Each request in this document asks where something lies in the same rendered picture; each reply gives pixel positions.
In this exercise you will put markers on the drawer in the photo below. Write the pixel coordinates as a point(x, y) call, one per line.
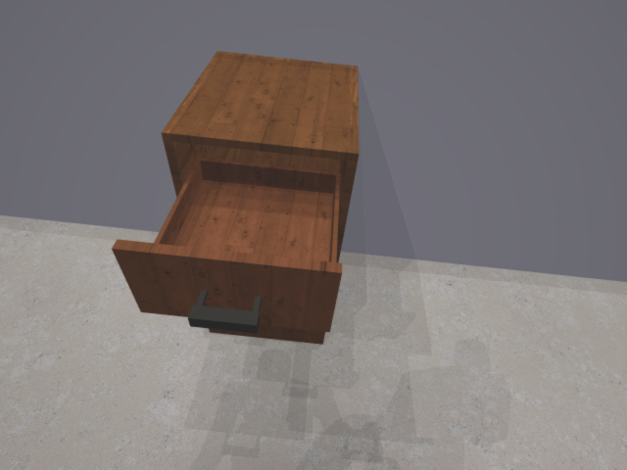
point(239, 231)

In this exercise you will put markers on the cabinet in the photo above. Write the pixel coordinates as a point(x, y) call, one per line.
point(270, 111)

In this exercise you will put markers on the handle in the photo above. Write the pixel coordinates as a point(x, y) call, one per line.
point(225, 318)

